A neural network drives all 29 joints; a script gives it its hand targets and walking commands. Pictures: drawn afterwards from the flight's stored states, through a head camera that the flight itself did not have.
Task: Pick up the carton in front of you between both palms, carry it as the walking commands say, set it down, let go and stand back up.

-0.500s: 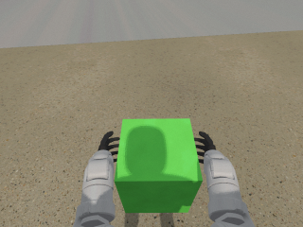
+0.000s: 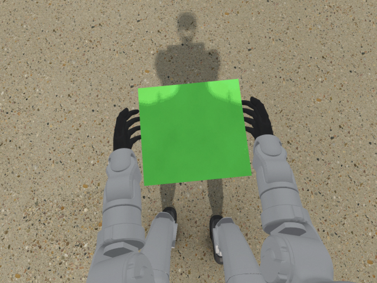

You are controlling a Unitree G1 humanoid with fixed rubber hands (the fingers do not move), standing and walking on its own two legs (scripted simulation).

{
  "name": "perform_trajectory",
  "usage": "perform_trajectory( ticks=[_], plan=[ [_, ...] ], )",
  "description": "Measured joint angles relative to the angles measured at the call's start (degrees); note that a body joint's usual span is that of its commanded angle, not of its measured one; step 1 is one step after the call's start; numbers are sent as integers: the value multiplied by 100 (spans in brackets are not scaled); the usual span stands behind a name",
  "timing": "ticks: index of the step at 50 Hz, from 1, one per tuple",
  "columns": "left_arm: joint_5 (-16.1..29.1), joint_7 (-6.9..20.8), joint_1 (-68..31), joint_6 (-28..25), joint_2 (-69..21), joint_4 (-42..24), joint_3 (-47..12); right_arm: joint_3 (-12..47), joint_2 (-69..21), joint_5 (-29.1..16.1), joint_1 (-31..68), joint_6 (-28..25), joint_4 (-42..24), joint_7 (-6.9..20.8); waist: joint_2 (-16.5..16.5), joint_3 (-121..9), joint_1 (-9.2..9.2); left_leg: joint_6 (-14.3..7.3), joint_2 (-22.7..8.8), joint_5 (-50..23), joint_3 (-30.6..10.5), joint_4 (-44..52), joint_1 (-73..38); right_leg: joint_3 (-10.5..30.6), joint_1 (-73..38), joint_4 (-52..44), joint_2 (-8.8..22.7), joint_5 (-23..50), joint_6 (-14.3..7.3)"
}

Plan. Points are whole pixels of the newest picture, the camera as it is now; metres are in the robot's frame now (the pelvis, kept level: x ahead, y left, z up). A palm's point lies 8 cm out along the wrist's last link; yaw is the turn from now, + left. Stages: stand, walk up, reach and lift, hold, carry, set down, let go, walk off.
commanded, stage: set down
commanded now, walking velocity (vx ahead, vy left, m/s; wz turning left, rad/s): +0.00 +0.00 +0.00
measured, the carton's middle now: (192, 140) +0.41 +0.03 -0.17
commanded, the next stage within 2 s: none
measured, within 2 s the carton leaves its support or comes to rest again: rests again in 1.66 s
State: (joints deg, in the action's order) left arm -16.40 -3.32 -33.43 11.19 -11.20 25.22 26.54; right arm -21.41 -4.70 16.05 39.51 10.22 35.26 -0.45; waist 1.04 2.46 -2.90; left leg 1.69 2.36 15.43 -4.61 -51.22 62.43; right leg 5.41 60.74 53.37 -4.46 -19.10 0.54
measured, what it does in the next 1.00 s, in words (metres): lowers itself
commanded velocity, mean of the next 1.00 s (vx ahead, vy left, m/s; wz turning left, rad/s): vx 0.00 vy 0.00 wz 0.00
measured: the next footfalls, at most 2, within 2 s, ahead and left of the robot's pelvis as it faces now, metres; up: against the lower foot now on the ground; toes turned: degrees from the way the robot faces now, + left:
none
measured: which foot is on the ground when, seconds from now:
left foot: down 0.00-1.00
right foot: down 0.00-1.00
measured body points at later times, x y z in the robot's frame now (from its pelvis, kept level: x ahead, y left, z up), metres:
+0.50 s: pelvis -0.01 -0.01 -0.12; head +0.26 +0.00 +0.24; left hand +0.42 +0.20 -0.21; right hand +0.49 -0.10 -0.22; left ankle +0.07 +0.13 -0.67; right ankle +0.05 -0.12 -0.67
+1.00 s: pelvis -0.05 -0.01 -0.23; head +0.30 +0.00 +0.05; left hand +0.44 +0.21 -0.37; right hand +0.54 -0.07 -0.37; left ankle +0.07 +0.13 -0.67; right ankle +0.04 -0.12 -0.67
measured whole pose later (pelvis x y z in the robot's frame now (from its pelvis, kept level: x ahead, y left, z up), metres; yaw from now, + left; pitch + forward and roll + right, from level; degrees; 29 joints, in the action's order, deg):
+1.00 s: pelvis -0.05 -0.01 -0.23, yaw +0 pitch +47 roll +2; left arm -12.7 -7.0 -66.9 18.8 -4.1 32.3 36.8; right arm -14.3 11.3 11.1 82.2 16.5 57.2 -2.9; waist 2.8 3.7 -7.5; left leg 5.1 5.5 27.5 -4.2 -101.9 121.3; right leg 4.9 120.4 105.5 -9.5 -31.5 2.2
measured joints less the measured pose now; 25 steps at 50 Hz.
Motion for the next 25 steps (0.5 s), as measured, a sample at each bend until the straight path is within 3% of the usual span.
perform_trajectory(
  ticks=[5,15,25],
  plan=[
    [304,17,-109,54,86,-202,16,149,12,-291,155,106,-199,-92,54,-617,-27,82,26,241,-44,-670,1144,-10,1166,707,-81,-245,-28],
    [-21,153,-796,471,111,134,570,-142,73,-25,843,490,272,-118,142,-1265,-152,143,67,623,-43,-1704,2484,-20,2531,1777,-184,-628,-44],
    [136,7,-1433,484,319,358,654,45,452,-156,1649,460,765,-213,162,-1296,-245,203,145,881,-60,-2833,3866,-57,3902,2894,-276,-889,5]
  ],
)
